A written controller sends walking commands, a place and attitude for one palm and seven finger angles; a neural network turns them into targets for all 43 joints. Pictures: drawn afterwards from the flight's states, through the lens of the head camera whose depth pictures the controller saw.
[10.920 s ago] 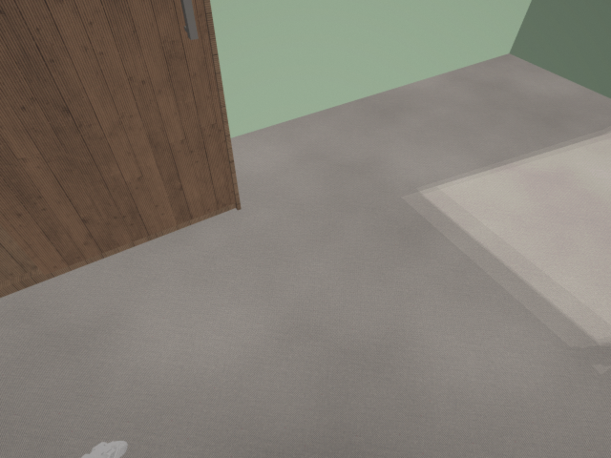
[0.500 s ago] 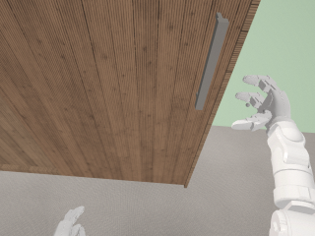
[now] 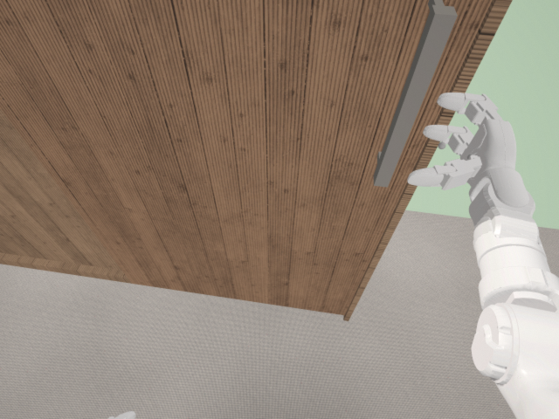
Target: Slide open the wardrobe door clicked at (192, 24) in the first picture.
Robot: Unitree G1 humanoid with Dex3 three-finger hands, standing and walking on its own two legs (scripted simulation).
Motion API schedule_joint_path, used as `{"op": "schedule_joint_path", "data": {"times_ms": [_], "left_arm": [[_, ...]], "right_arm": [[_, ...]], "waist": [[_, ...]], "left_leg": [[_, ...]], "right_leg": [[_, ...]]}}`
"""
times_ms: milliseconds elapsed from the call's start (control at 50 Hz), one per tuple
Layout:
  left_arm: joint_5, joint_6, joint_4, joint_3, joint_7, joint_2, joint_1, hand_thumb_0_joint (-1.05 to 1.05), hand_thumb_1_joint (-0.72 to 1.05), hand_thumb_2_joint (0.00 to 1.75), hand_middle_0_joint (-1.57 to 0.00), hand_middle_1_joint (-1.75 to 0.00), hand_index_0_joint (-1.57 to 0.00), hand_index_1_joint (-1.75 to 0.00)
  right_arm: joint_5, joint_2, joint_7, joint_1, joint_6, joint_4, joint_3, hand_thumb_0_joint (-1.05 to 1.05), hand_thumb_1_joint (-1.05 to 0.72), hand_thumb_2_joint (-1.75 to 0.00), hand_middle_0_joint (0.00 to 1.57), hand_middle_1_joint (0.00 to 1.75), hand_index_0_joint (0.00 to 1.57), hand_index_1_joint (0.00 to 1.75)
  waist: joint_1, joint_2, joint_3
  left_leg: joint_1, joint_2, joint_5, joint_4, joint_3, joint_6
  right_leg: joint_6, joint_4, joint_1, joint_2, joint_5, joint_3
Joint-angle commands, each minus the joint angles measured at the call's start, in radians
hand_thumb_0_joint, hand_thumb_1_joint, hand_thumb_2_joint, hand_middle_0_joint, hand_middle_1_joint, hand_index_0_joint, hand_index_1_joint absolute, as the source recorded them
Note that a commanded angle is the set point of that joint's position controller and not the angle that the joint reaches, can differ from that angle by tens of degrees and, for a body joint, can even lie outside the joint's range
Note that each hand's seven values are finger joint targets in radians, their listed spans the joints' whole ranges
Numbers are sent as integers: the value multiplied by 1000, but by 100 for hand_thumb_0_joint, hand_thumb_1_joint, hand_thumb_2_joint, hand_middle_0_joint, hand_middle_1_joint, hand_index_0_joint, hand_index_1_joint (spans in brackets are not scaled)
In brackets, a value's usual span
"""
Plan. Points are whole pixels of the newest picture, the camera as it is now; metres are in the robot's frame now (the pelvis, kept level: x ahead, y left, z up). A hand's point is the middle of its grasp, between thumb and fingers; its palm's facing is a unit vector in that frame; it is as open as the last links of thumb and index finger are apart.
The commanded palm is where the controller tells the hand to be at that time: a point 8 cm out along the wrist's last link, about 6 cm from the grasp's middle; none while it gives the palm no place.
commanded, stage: move the hooked fingers beside the handle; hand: right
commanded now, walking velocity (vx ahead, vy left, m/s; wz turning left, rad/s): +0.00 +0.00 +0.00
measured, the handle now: (403, 105) +0.52 -0.10 +0.18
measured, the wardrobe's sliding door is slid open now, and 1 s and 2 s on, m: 0.00 0.00 0.00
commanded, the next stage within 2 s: feel for the door with the fingertips in 0.74 s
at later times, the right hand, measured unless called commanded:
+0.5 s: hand (452, 160) +0.45 -0.16 +0.16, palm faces +0.00 +1.00 +0.01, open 14.0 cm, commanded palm +0.43 -0.21 +0.16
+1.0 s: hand (438, 151) +0.47 -0.15 +0.15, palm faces -0.01 +1.00 +0.02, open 14.0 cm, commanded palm +0.44 -0.19 +0.15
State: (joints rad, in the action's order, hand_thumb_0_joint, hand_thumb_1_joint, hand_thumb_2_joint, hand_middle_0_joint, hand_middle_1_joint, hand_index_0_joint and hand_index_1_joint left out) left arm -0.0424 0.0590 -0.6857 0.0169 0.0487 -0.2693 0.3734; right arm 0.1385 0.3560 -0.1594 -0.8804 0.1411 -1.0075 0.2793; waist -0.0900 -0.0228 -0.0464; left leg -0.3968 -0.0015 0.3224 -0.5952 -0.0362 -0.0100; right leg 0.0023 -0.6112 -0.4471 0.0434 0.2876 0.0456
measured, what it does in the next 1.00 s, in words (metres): stands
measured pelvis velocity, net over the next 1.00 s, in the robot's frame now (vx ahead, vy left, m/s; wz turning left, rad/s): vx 0.00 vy -0.01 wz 0.00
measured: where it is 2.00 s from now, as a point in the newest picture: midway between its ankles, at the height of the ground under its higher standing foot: outside the picture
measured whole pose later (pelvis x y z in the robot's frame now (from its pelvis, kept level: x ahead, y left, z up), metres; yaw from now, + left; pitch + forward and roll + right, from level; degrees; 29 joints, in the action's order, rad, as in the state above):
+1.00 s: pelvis +0.00 -0.01 +0.00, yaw +0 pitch +8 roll +1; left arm -0.04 0.05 -0.69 0.01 0.03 -0.27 0.42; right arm 0.15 0.33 -0.14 -0.86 0.17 -1.00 0.26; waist -0.09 -0.03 -0.06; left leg -0.43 0.00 0.33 -0.62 -0.03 0.00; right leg -0.01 -0.65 -0.49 0.04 0.30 0.05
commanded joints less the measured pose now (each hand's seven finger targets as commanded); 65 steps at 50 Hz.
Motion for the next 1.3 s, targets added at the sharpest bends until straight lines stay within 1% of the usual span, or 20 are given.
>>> {"op": "schedule_joint_path", "data": {"times_ms": [0, 60, 200, 240, 320, 360, 420, 500, 520, 560, 640, 780, 860, 920, 960, 1020, 1060, 1120, 1180, 1280], "left_arm": [[0, 23, 110, -55, 5, -143, 51, 0, 90, 90, -20, -30, -20, -30], [0, 13, 123, -60, 2, -143, 58, 0, 90, 90, -20, -30, -20, -30], [-9, 9, 138, -67, 1, -138, 35, 0, 90, 90, -20, -30, -20, -30], [-12, 12, 132, -65, 1, -133, 26, 0, 90, 90, -20, -30, -20, -30], [-14, 15, 133, -62, 3, -131, 3, 0, 90, 90, -20, -30, -20, -30], [-12, 10, 119, -59, 7, -135, 13, 0, 90, 90, -20, -30, -20, -30], [-13, 16, 123, -54, 8, -131, -6, 0, 90, 90, -20, -30, -20, -30], [-7, 23, 114, -50, 10, -132, -5, 0, 90, 90, -20, -30, -20, -30], [-8, 26, 118, -45, 7, -127, -12, 0, 90, 90, -20, -30, -20, -30], [-5, 25, 112, -46, 6, -135, 3, 0, 90, 90, -20, -30, -20, -30], [-6, 25, 120, -42, 6, -137, 6, 0, 90, 90, -20, -30, -20, -30], [-1, 33, 112, -52, 3, -140, 39, 0, 90, 90, -20, -30, -20, -30], [0, 30, 101, -57, 0, -140, 55, 0, 90, 90, -20, -30, -20, -30], [0, 32, 107, -59, -5, -139, 54, 0, 90, 90, -20, -30, -20, -30], [2, 28, 100, -61, -6, -140, 65, 0, 90, 90, -20, -30, -20, -30], [1, 36, 103, -65, -14, -131, 52, 0, 90, 90, -20, -30, -20, -30], [6, 33, 97, -66, -15, -135, 63, 0, 90, 90, -20, -30, -20, -30], [5, 36, 112, -67, -21, -126, 42, 0, 90, 90, -20, -30, -20, -30], [4, 28, 114, -65, -24, -124, 33, 0, 90, 90, -20, -30, -20, -30], [5, 15, 116, -60, -12, -124, 23, 0, 90, 90, -20, -30, -20, -30]], "right_arm": [[4, 269, 1, -422, 86, 203, 87, 0, 50, -30, 30, 120, 30, 120], [7, 249, -6, -376, 89, 231, 73, 0, 50, -30, 30, 120, 30, 120], [27, 247, -16, -358, 75, 397, 75, 0, 50, -30, 30, 120, 30, 120], [36, 180, -21, -360, 60, 408, 22, 0, 50, -30, 30, 120, 30, 120], [42, 142, -13, -334, 30, 417, -4, 0, 50, -30, 30, 120, 30, 120], [37, 145, -4, -367, 17, 369, -11, 0, 50, -30, 30, 120, 30, 120], [31, 127, 10, -423, 19, 354, -26, 0, 50, -30, 30, 120, 30, 120], [18, 173, 29, -484, 58, 325, 5, 0, 50, -30, 30, 120, 30, 120], [17, 131, 26, -495, 65, 323, -33, 0, 50, -30, 30, 120, 30, 120], [11, 167, 29, -468, 70, 251, 0, 0, 50, -30, 30, 120, 30, 120], [3, 172, 16, -501, 70, 185, -7, 0, 50, -30, 30, 120, 30, 120], [12, 189, 8, -530, 120, 217, 16, 0, 50, -30, 30, 120, 30, 120], [17, 150, 4, -526, 110, 214, -18, 0, 50, -30, 30, 120, 30, 120], [21, 161, 15, -475, 101, 248, 11, 0, 50, -30, 30, 120, 30, 120], [16, 159, 26, -461, 95, 240, 4, 0, 50, -30, 30, 120, 30, 120], [10, 108, 49, -470, 95, 315, -26, 0, 50, -30, 30, 120, 30, 120], [13, 130, 68, -457, 90, 307, -2, 0, 50, -30, 30, 120, 30, 120], [4, 99, 84, -430, 82, 363, -14, 0, 50, -30, 30, 120, 30, 120], [-8, 92, 99, -387, 65, 357, -20, 0, 50, -30, 30, 120, 30, 120], [-21, 155, 115, -442, 55, 327, 23, 0, 50, -30, 30, 120, 30, 120]], "waist": [[28, 4, -398], [27, 53, -389], [34, -33, -413], [16, -15, -370], [19, -26, -340], [-3, 37, -284], [-4, 10, -297], [-2, 10, -338], [-6, -18, -333], [-3, 35, -325], [-8, 24, -302], [-7, 1, -393], [-19, 11, -366], [4, -10, -394], [-3, 39, -355], [3, -47, -386], [3, 21, -373], [17, -12, -409], [16, 31, -367], [13, 52, -341]], "left_leg": [[123, -19, -431, 44, 20, -3], [138, -23, -447, 42, 11, -3], [124, -30, -464, 45, 12, -7], [92, -33, -442, 55, 1, -6], [72, -31, -406, 63, -1, -8], [56, -29, -363, 74, -7, -5], [27, -25, -313, 74, -2, -6], [34, -22, -312, 59, 2, -7], [22, -22, -313, 55, 1, -9], [30, -21, -297, 55, 0, -9], [16, -18, -284, 54, 7, -6], [22, -26, -315, 37, 7, -7], [20, -28, -312, 42, -1, -6], [36, -32, -333, 39, 0, -8], [49, -33, -331, 44, -5, -7], [16, -36, -330, 41, -6, -10], [46, -37, -339, 44, -9, -8], [62, -36, -387, 36, -3, -8], [76, -35, -410, 39, -4, -5], [89, -27, -383, 52, 8, -2]], "right_leg": [[-43, 29, 196, -46, -293, -14], [-46, 28, 187, -41, -314, -13], [-42, 26, 258, -35, -357, -15], [-40, 28, 266, -32, -346, -20], [-39, 34, 268, -34, -317, -25], [-43, 37, 233, -34, -268, -32], [-39, 41, 244, -37, -222, -38], [-37, 32, 251, -37, -230, -49], [-33, 31, 258, -38, -235, -49], [-36, 25, 229, -39, -217, -50], [-36, 29, 185, -41, -180, -44], [-34, 11, 227, -36, -231, -50], [-35, 11, 211, -36, -231, -49], [-32, 15, 221, -35, -250, -43], [-36, 17, 188, -35, -246, -43], [-29, 17, 249, -32, -270, -43], [-33, 18, 220, -32, -272, -43], [-31, 18, 247, -34, -306, -32], [-34, 20, 218, -34, -309, -24], [-39, 28, 186, -40, -248, -18]]}}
